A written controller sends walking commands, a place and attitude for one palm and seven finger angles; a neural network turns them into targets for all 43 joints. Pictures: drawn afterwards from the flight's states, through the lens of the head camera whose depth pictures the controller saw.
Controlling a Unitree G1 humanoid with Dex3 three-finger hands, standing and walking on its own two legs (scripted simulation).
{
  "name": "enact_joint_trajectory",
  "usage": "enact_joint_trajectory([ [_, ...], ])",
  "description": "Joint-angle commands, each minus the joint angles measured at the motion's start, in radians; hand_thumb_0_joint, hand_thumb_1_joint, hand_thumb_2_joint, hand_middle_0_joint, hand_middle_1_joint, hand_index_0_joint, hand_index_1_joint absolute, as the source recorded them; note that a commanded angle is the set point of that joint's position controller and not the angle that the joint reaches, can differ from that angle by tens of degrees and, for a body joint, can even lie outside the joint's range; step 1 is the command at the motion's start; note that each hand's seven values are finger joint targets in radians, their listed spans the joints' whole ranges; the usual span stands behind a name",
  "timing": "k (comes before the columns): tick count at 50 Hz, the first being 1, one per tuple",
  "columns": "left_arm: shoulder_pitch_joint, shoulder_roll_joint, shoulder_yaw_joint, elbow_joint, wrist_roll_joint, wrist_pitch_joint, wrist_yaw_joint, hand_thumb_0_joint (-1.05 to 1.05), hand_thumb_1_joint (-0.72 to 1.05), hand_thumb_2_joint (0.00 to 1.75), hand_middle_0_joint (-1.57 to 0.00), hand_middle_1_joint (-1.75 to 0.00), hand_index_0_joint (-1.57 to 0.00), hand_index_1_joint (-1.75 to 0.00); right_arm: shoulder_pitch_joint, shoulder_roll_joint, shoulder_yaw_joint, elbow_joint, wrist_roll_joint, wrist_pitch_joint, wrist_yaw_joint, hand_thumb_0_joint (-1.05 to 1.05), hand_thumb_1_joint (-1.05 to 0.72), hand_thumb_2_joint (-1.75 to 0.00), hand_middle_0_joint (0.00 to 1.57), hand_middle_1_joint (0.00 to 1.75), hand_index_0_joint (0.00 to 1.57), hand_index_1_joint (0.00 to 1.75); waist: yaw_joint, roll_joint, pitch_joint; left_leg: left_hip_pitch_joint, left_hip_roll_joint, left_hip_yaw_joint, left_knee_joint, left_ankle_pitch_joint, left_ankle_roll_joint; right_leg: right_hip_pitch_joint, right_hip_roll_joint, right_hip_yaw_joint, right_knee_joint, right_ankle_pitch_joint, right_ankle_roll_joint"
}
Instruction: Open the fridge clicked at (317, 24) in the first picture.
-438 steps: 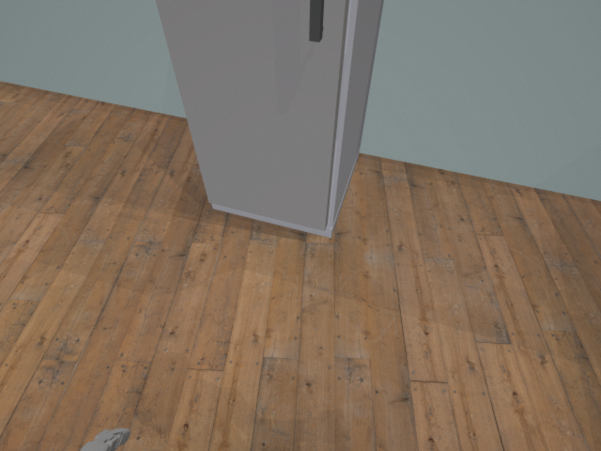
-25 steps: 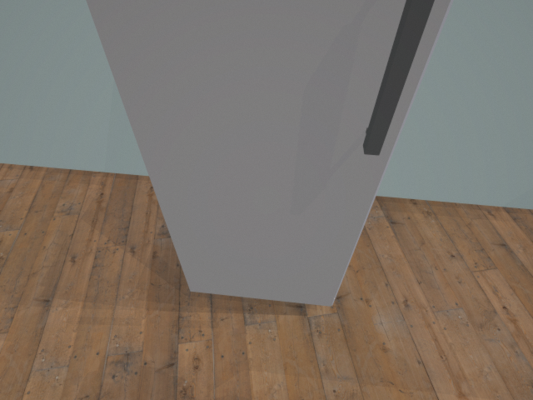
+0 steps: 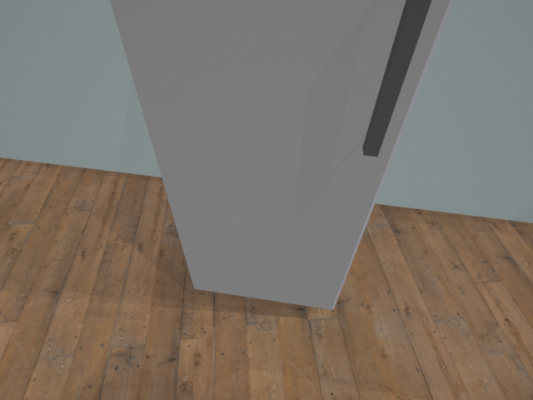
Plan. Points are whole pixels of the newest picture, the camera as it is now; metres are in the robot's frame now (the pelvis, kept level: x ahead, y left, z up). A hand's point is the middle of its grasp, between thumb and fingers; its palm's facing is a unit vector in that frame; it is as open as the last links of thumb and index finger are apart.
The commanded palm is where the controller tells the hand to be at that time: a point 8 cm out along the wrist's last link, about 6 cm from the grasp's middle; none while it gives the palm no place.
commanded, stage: come to a stop and stand still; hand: right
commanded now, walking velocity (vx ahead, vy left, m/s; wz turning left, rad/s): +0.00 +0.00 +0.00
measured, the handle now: (397, 55) +0.56 -0.16 +0.27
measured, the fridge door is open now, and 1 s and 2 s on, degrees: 0 0 0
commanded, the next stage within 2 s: look again from close up in 0.46 s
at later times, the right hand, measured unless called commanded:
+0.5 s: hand out of the picture +0.03 -0.19 -0.16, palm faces +0.00 +0.96 -0.28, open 7.4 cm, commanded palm none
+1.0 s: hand out of the picture +0.08 -0.20 -0.15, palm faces +0.00 +0.94 -0.33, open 7.4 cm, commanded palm none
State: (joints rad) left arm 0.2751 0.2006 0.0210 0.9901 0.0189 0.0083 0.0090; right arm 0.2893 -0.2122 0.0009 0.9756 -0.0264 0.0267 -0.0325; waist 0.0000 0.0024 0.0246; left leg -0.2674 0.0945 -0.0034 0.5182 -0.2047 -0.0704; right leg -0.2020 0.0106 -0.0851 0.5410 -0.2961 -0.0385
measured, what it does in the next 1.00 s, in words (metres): stands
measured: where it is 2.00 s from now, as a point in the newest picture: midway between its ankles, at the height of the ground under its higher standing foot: outside the picture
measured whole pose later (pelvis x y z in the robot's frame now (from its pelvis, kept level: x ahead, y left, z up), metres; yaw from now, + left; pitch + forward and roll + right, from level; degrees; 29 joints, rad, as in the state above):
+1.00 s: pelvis +0.01 +0.03 +0.01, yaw -1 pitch -2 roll +0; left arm 0.15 0.31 0.01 1.10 0.01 -0.01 0.00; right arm 0.15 -0.30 0.00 1.06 -0.02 0.00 -0.01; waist 0.00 -0.01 0.05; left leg -0.20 0.06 0.04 0.40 -0.16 -0.03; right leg -0.13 -0.02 -0.04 0.39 -0.22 0.01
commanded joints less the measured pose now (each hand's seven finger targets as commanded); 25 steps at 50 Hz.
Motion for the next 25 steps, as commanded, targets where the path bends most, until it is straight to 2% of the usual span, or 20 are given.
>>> enact_joint_trajectory([
  [1,-0.004,0.145,0.033,-0.052,-0.006,-0.025,0.007,0.00,0.90,0.90,-0.20,-0.30,-0.20,-0.30,0.013,-0.141,-0.031,-0.047,0.005,-0.029,-0.004,0.00,-0.90,-0.90,0.20,0.30,0.20,0.30,0.002,-0.011,0.045,0.022,0.017,-0.029,-0.087,-0.029,0.070,-0.107,-0.112,0.143,-0.197,-0.042,0.008],
  [2,-0.001,0.143,0.034,-0.047,-0.007,-0.023,0.006,0.00,0.90,0.90,-0.20,-0.30,-0.20,-0.30,0.014,-0.144,-0.031,-0.045,0.003,-0.031,-0.005,0.00,-0.90,-0.90,0.20,0.30,0.20,0.30,0.003,0.008,0.050,0.015,0.018,-0.034,-0.098,-0.047,0.072,-0.107,-0.110,0.143,-0.192,-0.056,0.007],
  [5,0.013,0.143,0.033,-0.029,-0.006,-0.022,0.005,0.00,0.90,0.90,-0.20,-0.30,-0.20,-0.30,0.006,-0.150,-0.033,-0.034,0.004,-0.033,-0.004,0.00,-0.90,-0.90,0.20,0.30,0.20,0.30,0.010,0.007,0.052,-0.001,0.025,-0.050,-0.118,-0.090,0.078,-0.104,-0.104,0.138,-0.193,-0.074,0.011],
  [7,0.018,0.149,0.032,-0.020,-0.007,-0.024,0.005,0.00,0.90,0.90,-0.20,-0.30,-0.20,-0.30,0.009,-0.153,-0.034,-0.027,0.005,-0.035,-0.003,0.00,-0.90,-0.90,0.20,0.30,0.20,0.30,0.007,-0.012,0.032,0.014,0.024,-0.045,-0.118,-0.082,0.079,-0.099,-0.110,0.143,-0.196,-0.068,0.010],
  [10,0.016,0.153,0.032,-0.005,-0.007,-0.026,0.005,0.00,0.90,0.90,-0.20,-0.30,-0.20,-0.30,0.007,-0.155,-0.035,-0.015,0.006,-0.038,-0.002,0.00,-0.90,-0.90,0.20,0.30,0.20,0.30,0.007,-0.010,0.027,0.016,0.028,-0.049,-0.124,-0.074,0.081,-0.089,-0.108,0.140,-0.195,-0.049,0.011],
  [12,0.016,0.160,0.034,0.001,-0.009,-0.025,0.004,0.00,0.90,0.90,-0.20,-0.30,-0.20,-0.30,0.000,-0.166,-0.036,-0.010,0.006,-0.041,-0.003,0.00,-0.90,-0.90,0.20,0.30,0.20,0.30,0.009,0.016,0.028,0.010,0.030,-0.056,-0.134,-0.076,0.082,-0.078,-0.106,0.134,-0.181,-0.028,0.013],
  [14,0.017,0.161,0.033,0.011,-0.008,-0.027,0.005,0.00,0.90,0.90,-0.20,-0.30,-0.20,-0.30,-0.009,-0.167,-0.037,-0.005,0.007,-0.043,-0.002,0.00,-0.90,-0.90,0.20,0.30,0.20,0.30,0.010,0.004,0.022,0.013,0.032,-0.059,-0.138,-0.075,0.084,-0.072,-0.109,0.133,-0.187,-0.017,0.014],
  [17,0.007,0.171,0.033,0.018,-0.009,-0.027,0.004,0.00,0.90,0.90,-0.20,-0.30,-0.20,-0.30,-0.015,-0.180,-0.038,0.001,0.007,-0.045,-0.002,0.00,-0.90,-0.90,0.20,0.30,0.20,0.30,0.009,0.020,0.025,0.011,0.036,-0.065,-0.151,-0.074,0.085,-0.061,-0.107,0.128,-0.178,0.004,0.016],
  [20,-0.001,0.175,0.032,0.026,-0.007,-0.026,0.003,0.00,0.90,0.90,-0.20,-0.30,-0.20,-0.30,-0.038,-0.187,-0.040,0.002,0.007,-0.045,-0.001,0.00,-0.90,-0.90,0.20,0.30,0.20,0.30,0.010,0.007,0.038,0.006,0.034,-0.067,-0.158,-0.106,0.085,-0.071,-0.108,0.133,-0.193,-0.020,0.020],
  [25,-0.025,0.194,0.032,0.031,-0.007,-0.029,0.001,0.00,0.90,0.90,-0.20,-0.30,-0.20,-0.30,-0.059,-0.203,-0.043,0.007,0.007,-0.047,0.001,0.00,-0.90,-0.90,0.20,0.30,0.20,0.30,0.007,0.010,0.024,0.024,0.037,-0.061,-0.164,-0.079,0.084,-0.054,-0.113,0.134,-0.200,0.014,0.020],
])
